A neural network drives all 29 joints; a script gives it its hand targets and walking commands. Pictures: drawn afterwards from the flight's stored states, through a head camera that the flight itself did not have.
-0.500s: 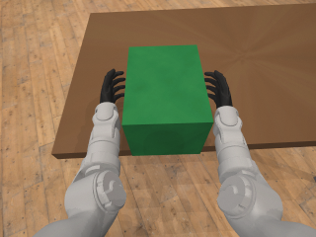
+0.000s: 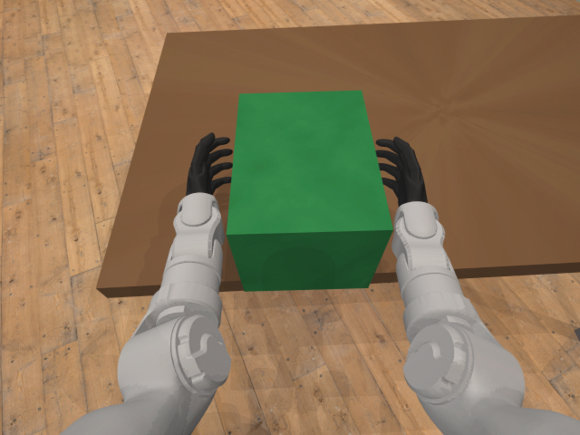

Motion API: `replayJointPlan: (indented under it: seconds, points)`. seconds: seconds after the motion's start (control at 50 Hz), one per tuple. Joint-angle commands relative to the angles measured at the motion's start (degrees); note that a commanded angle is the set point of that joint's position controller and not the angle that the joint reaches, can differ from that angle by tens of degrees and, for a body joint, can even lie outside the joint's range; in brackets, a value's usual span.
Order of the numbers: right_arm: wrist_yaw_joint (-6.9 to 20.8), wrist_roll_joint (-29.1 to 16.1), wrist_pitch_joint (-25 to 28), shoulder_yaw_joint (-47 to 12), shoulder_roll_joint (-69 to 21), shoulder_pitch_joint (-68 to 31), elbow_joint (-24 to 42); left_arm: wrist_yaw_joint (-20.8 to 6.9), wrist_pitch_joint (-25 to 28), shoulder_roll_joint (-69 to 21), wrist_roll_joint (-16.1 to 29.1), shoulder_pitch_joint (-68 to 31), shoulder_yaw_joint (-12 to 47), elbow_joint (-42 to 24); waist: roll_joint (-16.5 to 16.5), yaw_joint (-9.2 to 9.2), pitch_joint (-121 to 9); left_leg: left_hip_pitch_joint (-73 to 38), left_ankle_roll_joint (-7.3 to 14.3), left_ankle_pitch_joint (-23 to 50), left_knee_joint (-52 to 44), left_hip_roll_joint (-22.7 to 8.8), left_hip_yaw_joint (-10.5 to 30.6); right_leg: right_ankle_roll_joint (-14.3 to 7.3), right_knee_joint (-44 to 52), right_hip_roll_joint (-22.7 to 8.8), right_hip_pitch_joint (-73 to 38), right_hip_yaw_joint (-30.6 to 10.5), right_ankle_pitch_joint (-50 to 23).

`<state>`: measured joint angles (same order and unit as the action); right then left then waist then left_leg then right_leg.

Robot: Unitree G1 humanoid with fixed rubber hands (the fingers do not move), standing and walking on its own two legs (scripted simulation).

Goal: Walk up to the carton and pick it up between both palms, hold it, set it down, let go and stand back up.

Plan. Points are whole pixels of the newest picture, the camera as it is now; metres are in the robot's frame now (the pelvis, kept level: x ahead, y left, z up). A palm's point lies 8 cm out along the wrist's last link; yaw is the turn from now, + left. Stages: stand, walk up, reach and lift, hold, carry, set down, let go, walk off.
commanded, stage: reach and lift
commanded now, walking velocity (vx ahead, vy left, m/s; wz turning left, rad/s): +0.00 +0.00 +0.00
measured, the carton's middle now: (303, 190) +0.49 +0.03 +0.02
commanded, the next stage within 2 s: none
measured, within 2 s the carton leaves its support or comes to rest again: leaves its support in 0.78 s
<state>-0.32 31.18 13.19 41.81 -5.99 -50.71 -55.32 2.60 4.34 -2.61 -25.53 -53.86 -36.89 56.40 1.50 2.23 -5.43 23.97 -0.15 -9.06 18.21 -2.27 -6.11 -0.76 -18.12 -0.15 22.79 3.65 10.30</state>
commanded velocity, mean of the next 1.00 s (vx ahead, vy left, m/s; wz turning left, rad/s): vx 0.00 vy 0.00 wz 0.00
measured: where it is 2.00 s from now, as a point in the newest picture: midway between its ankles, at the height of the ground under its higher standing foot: outside the picture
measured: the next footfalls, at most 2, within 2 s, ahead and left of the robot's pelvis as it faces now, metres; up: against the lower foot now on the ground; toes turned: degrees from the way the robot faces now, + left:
none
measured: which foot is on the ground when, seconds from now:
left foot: down 0.00-1.00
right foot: down 0.00-1.00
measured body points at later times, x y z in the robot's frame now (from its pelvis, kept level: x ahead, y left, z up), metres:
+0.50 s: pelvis -0.01 +0.00 +0.00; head +0.05 +0.01 +0.45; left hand +0.43 +0.17 +0.07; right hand +0.43 -0.12 +0.07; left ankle -0.02 +0.12 -0.75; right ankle -0.03 -0.10 -0.75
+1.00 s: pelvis -0.04 +0.00 +0.00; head -0.03 +0.01 +0.45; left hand +0.39 +0.17 +0.12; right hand +0.39 -0.12 +0.11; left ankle -0.02 +0.12 -0.75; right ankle -0.03 -0.10 -0.75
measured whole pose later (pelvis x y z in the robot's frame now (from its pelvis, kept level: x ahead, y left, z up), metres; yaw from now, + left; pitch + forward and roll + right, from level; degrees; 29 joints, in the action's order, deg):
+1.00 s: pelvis -0.04 +0.00 +0.00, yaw +1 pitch +7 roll -1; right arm -3.0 22.5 9.7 34.5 -3.5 -47.4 -60.9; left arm 6.1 -1.6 0.3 -17.8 -52.8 -27.8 62.9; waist 1.2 1.3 -7.0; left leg 17.8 0.0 -6.1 17.4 -2.6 -5.3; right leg -1.2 -15.3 0.1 15.3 5.6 6.7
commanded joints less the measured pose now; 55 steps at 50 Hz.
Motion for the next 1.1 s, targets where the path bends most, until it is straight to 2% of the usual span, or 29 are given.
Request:
replayJointPlan:
  seconds: [0.0,0.02,0.1,0.12,0.16,0.18,0.24,0.34,0.46,0.5,0.58,0.62,0.64,0.72,0.78,0.8,0.84,0.88,0.9,0.92,0.96,1.02,1.06,1.08]
  points:
    - [6.4,2.1,4.9,-15.7,-25.7,-27.5,-6.2,-5.2,0.9,-27.5,0.0,-21.8,14.6,5.5,-1.9,-0.13,-31.4,-21.0,-0.5,38.1,6.1,-1.0,-0.7,2.5,-3.1,-0.2,-11.5,2.8,-34.4]
    - [6.2,2.2,5.4,-16.3,-25.4,-27.0,-6.7,-5.1,1.4,-27.4,0.0,-21.7,14.5,5.3,-1.4,0.07,-31.6,-20.2,-0.4,38.2,6.1,-1.0,-1.0,2.8,-3.8,-0.1,-13.1,2.6,-36.6]
    - [5.8,1.5,7.1,-18.0,-24.7,-27.4,-7.6,-5.1,2.1,-27.2,0.2,-20.7,15.6,6.2,-0.9,0.51,-32.2,-18.8,0.0,37.6,5.6,-1.2,-0.9,2.5,-3.9,-0.4,-14.2,2.3,-37.7]
    - [5.6,1.3,7.5,-18.3,-24.6,-27.9,-7.4,-5.3,2.3,-27.3,0.6,-21.0,16.0,6.6,-1.0,-0.03,-32.7,-17.4,-0.5,36.1,5.3,-0.9,-1.0,2.6,-3.9,-0.5,-16.1,2.3,-38.5]
    - [5.3,0.8,8.3,-19.4,-24.9,-29.1,-7.0,-5.5,3.1,-27.0,1.3,-22.7,16.5,6.0,0.3,0.30,-34.1,-12.1,0.0,31.4,3.5,-0.3,-1.3,2.7,-5.0,-0.9,-21.9,1.8,-41.8]
    - [5.1,0.8,8.6,-20.2,-25.2,-29.4,-7.1,-5.5,3.5,-27.2,1.3,-22.9,17.2,5.7,0.0,0.12,-34.3,-9.8,0.4,30.8,3.0,-0.1,-1.5,2.9,-5.7,-1.2,-24.1,1.3,-44.7]
    - [4.7,0.5,9.6,-21.0,-25.2,-29.6,-8.5,-5.8,4.0,-27.5,1.6,-23.4,17.8,6.7,0.3,-0.35,-34.5,-9.6,0.2,29.8,2.2,-0.2,-1.3,3.1,-6.2,-1.3,-25.3,1.2,-45.3]
    - [4.4,-1.0,10.3,-21.1,-24.1,-31.0,-10.2,-5.7,4.3,-28.2,3.0,-25.4,19.7,7.8,-0.6,-0.70,-33.9,-12.7,-0.5,30.5,2.4,-0.2,-0.7,2.2,-4.4,-0.6,-22.6,1.5,-41.8]
    - [4.3,-2.5,8.9,-21.5,-22.4,-32.8,-9.9,-5.4,2.8,-27.9,4.3,-26.9,21.1,7.6,-1.8,-0.91,-35.0,-15.7,-1.1,27.1,2.0,-0.4,-0.5,1.6,-2.6,0.3,-21.7,1.8,-35.9]
    - [4.3,-3.4,8.6,-21.8,-22.2,-33.1,-9.6,-5.2,2.4,-28.2,5.5,-28.5,22.5,5.3,-2.8,-1.23,-36.1,-17.7,-1.8,28.1,2.6,-0.2,-0.5,1.5,-2.3,0.5,-20.4,2.2,-35.0]
    - [4.3,-4.4,7.8,-22.2,-21.8,-36.1,-7.8,-5.0,1.8,-27.9,6.3,-30.4,22.8,5.6,-2.8,-0.70,-37.5,-17.9,-1.5,25.7,2.4,-0.1,-0.1,1.0,-1.0,0.6,-19.1,2.0,-31.7]
    - [4.4,-5.6,6.1,-22.8,-21.6,-34.5,-8.0,-4.7,0.2,-27.8,6.2,-28.1,22.8,6.0,-3.5,-0.33,-35.2,-18.3,-1.6,25.0,2.0,0.0,-0.3,0.9,-0.5,0.8,-20.4,1.9,-30.7]
    - [4.4,-6.1,5.3,-23.0,-22.1,-34.6,-7.4,-4.7,-0.6,-27.6,6.4,-28.1,22.0,5.8,-2.9,0.02,-33.9,-18.2,-1.6,24.2,1.8,-0.1,-0.4,0.8,-0.2,0.9,-21.7,1.8,-30.0]
    - [3.7,-7.5,4.4,-23.2,-22.6,-37.8,-2.9,-5.3,-1.0,-27.6,7.8,-31.3,22.4,3.4,-2.1,-0.82,-34.4,-16.7,-1.3,20.8,1.3,0.9,-0.4,1.6,-0.9,0.3,-24.1,1.7,-31.0]
    - [4.1,-7.5,4.0,-22.9,-23.2,-40.7,-0.7,-5.0,-0.5,-28.1,9.1,-35.6,23.6,1.0,-2.6,-1.12,-36.3,-16.9,-1.5,17.8,0.4,1.0,-0.1,1.7,-0.6,0.3,-23.8,1.5,-27.6]
    - [4.2,-7.5,3.5,-23.0,-23.3,-41.1,-0.8,-4.8,-0.7,-27.3,8.9,-36.1,23.3,1.2,-2.4,-0.57,-36.1,-16.8,-1.2,16.5,0.2,1.0,-0.1,1.5,-0.2,0.1,-23.5,1.5,-25.9]
    - [4.4,-7.3,2.6,-21.8,-23.7,-41.5,0.0,-4.8,-1.3,-27.3,8.9,-36.8,22.6,1.6,-1.9,-0.91,-34.6,-16.7,-1.0,13.7,-0.2,1.3,-0.5,1.6,0.5,0.1,-23.2,1.5,-22.9]
    - [4.5,-7.0,1.3,-21.3,-23.1,-41.6,-0.3,-4.9,-2.6,-26.6,8.2,-35.6,20.9,2.9,-1.0,-0.50,-32.2,-16.8,-0.4,12.1,-1.0,1.0,-0.5,1.6,0.9,0.0,-24.2,1.3,-21.0]
    - [4.6,-7.3,0.5,-20.8,-23.5,-39.7,-0.6,-5.0,-3.2,-26.7,8.3,-35.0,21.2,1.3,-1.6,-1.22,-30.6,-17.0,-0.7,11.8,-1.3,1.4,-0.6,1.8,0.9,0.0,-24.5,1.5,-20.9]
    - [4.6,-7.0,-0.5,-20.4,-23.0,-39.1,-1.5,-5.3,-4.3,-25.7,7.4,-34.2,19.3,2.9,-0.3,-0.95,-27.6,-17.5,-0.3,10.1,-1.7,1.2,-0.7,2.0,1.3,0.0,-24.5,1.5,-19.4]
    - [4.5,-7.6,-1.7,-20.5,-22.8,-39.4,0.2,-5.9,-6.1,-25.2,6.6,-33.0,18.5,1.6,-1.1,-0.79,-25.8,-17.4,0.1,10.1,-2.6,1.5,-1.0,2.1,1.6,-0.2,-26.1,1.3,-19.1]
    - [4.1,-8.0,-3.6,-19.8,-22.7,-38.3,0.0,-7.1,-8.5,-23.4,5.3,-31.7,15.9,1.6,0.9,-0.86,-20.5,-16.1,1.0,5.2,-4.0,2.2,-1.4,2.4,2.5,-0.7,-27.8,1.2,-15.2]
    - [4.0,-7.8,-4.5,-19.4,-22.4,-37.6,0.9,-7.7,-9.7,-23.9,4.9,-31.2,15.8,0.3,0.3,-1.87,-20.4,-16.8,0.7,4.6,-4.3,2.0,-1.4,2.5,2.9,-0.6,-27.7,1.5,-12.5]
    - [3.9,-8.2,-4.5,-19.7,-22.5,-37.9,1.9,-7.9,-10.0,-23.8,5.1,-31.0,15.9,-0.6,0.5,-1.35,-20.1,-17.5,0.6,6.1,-4.0,2.0,-1.4,2.5,2.8,-0.4,-27.0,1.7,-12.9]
